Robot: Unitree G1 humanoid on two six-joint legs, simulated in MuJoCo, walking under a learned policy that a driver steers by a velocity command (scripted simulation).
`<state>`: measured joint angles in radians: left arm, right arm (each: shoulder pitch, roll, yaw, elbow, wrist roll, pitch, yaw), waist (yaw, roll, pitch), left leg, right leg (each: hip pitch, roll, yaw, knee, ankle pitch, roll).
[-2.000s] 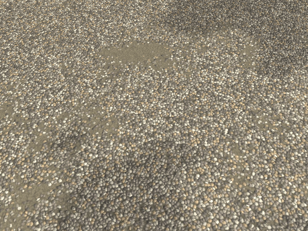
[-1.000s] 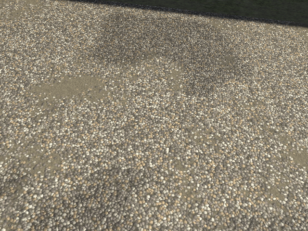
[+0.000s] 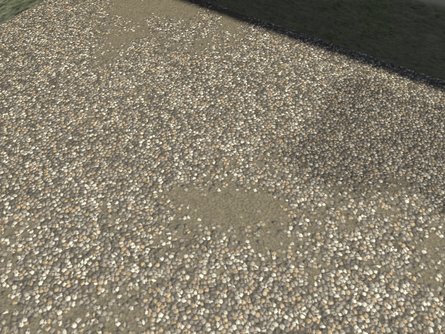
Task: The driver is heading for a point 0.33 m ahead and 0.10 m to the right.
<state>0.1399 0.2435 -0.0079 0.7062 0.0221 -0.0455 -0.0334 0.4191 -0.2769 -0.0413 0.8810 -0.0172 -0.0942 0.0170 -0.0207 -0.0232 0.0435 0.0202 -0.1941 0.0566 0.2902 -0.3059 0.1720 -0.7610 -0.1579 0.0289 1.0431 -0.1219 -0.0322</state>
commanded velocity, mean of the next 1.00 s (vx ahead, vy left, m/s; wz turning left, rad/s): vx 0.18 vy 0.00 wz -0.16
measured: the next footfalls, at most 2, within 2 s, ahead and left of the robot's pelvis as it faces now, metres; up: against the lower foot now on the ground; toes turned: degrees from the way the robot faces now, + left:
right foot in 0.16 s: +0.38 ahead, -0.08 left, +0.00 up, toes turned -8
left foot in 0.66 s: +0.38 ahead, +0.11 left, +0.00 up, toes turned -12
